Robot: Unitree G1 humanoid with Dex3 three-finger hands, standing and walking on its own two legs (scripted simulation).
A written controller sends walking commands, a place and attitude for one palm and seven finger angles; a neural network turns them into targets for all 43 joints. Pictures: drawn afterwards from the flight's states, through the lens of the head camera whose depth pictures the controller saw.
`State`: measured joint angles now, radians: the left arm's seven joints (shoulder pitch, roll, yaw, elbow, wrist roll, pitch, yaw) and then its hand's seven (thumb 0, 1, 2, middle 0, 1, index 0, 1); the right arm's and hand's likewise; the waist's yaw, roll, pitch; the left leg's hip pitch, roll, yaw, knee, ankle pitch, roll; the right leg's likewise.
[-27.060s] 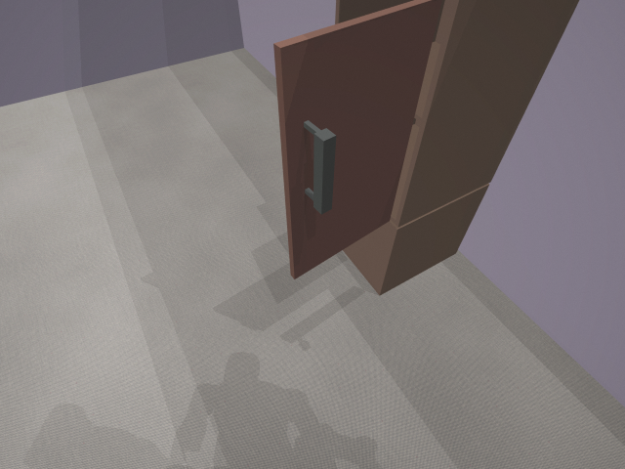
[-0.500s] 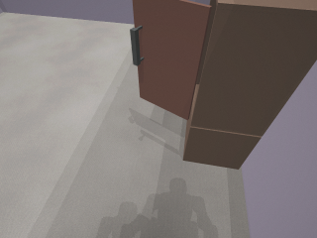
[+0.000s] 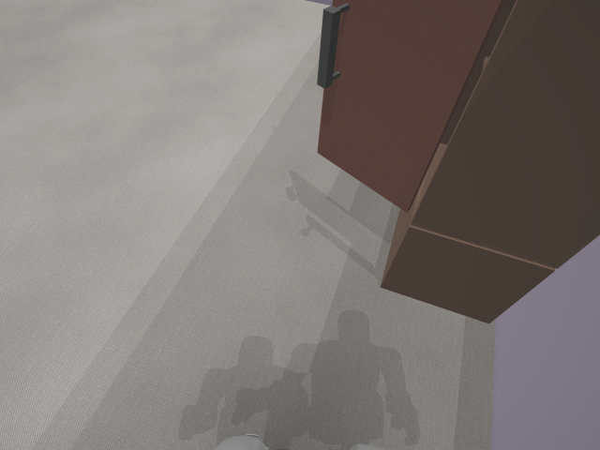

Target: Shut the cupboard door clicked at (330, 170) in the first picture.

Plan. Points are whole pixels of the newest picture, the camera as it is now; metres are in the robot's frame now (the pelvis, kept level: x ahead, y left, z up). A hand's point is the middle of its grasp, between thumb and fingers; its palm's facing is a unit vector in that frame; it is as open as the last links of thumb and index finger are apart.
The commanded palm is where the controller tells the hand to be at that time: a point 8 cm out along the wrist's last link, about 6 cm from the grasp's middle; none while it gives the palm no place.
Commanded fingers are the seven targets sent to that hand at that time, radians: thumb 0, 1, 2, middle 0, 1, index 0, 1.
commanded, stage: walk to a spot facing it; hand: left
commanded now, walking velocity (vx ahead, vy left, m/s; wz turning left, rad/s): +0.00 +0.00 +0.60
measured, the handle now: (334, 46) +0.93 -0.05 +0.04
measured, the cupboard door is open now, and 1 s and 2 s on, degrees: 66 66 66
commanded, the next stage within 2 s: none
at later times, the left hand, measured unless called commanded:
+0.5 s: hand out of the picture +0.01 +0.16 -0.14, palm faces +0.31 -0.91 -0.29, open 7.4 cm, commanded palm none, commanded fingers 0.00 0.90 0.90 -0.20 -0.30 -0.20 -0.30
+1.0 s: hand out of the picture -0.06 +0.15 -0.14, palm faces +0.64 -0.71 -0.31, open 7.4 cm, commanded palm none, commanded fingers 0.00 0.90 0.90 -0.20 -0.30 -0.20 -0.30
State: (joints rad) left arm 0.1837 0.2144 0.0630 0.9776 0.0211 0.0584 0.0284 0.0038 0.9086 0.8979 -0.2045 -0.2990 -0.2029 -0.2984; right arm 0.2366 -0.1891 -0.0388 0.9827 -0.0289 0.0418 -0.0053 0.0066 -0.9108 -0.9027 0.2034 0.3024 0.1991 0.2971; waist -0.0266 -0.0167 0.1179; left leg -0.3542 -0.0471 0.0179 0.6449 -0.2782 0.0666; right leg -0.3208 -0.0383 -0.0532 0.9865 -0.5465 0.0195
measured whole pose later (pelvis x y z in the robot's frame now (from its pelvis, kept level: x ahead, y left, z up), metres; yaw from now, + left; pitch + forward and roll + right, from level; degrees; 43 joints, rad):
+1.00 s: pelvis +0.03 -0.06 +0.01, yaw +40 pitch +0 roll +1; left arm 0.27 0.22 0.07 0.87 0.04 -0.01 0.00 0.00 0.91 0.90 -0.20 -0.30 -0.20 -0.30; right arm 0.21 -0.24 -0.07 0.92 -0.03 0.08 0.03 0.01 -0.91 -0.90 0.20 0.30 0.20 0.30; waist 0.00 0.03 0.05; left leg -0.51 -0.03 -0.06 1.11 -0.44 -0.01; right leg -0.25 -0.06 -0.12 0.59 -0.33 -0.01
